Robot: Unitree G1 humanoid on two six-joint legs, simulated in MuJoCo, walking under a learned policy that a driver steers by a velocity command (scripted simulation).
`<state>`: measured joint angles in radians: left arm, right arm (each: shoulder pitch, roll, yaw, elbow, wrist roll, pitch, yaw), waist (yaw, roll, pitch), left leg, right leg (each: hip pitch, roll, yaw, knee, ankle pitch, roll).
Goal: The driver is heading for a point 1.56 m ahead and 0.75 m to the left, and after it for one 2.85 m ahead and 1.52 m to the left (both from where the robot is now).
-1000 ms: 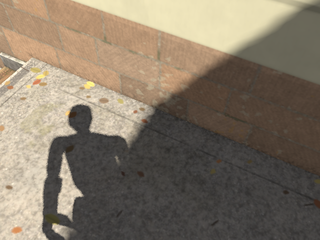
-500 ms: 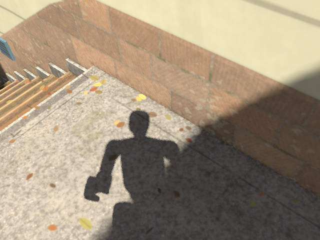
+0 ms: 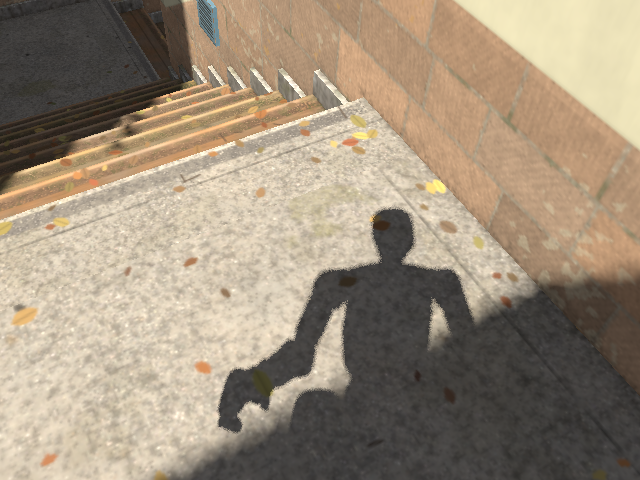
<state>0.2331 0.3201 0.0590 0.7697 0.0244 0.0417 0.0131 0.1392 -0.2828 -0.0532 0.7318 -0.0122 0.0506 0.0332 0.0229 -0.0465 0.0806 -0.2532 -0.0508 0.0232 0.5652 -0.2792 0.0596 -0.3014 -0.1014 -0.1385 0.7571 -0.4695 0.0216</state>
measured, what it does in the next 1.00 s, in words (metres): steps on the spot, turning left: right foot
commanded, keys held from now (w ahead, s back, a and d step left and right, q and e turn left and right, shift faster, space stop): q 0.92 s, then no key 0.08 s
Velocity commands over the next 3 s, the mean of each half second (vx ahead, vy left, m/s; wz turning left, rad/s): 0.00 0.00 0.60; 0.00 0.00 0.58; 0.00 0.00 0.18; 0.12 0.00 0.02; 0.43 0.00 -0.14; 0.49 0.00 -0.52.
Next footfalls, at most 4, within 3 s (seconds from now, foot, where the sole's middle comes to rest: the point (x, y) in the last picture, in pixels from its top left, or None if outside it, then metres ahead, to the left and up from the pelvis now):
0.54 right None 0.09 -0.09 -0.76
1.04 left None -0.03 0.09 -0.76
1.46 right None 0.08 -0.07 -0.76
2.50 right None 0.36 0.23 -0.76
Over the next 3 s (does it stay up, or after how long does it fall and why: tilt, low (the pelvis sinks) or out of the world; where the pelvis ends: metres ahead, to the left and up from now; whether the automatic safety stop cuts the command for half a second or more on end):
stays up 0.44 0.33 0.00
